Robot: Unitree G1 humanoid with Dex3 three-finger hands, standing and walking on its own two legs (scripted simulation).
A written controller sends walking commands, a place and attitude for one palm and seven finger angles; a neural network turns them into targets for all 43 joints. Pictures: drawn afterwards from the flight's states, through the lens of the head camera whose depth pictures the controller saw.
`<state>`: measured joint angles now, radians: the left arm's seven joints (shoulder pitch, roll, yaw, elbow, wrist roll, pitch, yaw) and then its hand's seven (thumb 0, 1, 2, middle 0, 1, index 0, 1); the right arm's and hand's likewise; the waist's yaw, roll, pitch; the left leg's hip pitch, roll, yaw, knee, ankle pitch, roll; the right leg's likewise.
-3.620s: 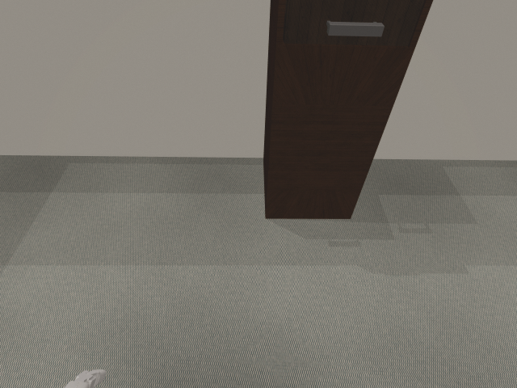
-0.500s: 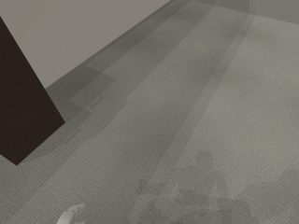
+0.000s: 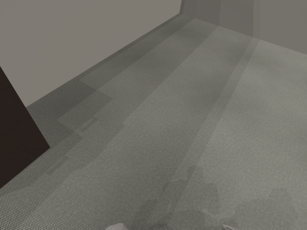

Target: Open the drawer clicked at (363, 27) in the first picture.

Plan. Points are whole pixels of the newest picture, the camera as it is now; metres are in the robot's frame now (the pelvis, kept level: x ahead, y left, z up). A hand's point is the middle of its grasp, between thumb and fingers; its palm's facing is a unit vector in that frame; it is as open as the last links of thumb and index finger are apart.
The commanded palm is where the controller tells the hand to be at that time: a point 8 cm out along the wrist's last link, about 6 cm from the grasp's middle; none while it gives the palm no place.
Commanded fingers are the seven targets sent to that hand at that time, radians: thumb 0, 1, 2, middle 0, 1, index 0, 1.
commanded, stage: walk to a spot facing it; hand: left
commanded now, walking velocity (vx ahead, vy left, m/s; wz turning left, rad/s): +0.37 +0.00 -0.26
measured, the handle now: out of the picture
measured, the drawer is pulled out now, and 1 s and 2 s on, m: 0.00 0.00 0.00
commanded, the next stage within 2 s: turn to face it in 0.46 s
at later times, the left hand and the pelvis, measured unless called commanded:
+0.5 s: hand (118, 173) +0.32 +0.14 -0.15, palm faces -0.21 -0.96 -0.17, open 7.4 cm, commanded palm none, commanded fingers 0.00 0.90 0.90 -0.20 -0.30 -0.20 -0.30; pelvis +0.19 -0.02 +0.02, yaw -12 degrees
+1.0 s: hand (141, 142) +0.46 +0.08 -0.15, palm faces -0.04 -0.99 -0.17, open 7.2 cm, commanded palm none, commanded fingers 0.00 0.90 0.90 -0.20 -0.30 -0.20 -0.30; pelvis +0.33 -0.08 +0.01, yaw -4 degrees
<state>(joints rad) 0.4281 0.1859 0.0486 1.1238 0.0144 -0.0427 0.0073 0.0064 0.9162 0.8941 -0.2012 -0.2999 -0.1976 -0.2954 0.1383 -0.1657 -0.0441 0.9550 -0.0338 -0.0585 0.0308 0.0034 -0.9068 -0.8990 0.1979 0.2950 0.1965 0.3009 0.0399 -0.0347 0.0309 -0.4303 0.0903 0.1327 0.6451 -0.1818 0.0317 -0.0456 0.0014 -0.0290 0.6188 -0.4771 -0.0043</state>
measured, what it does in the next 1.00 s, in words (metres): walks ahead: right foot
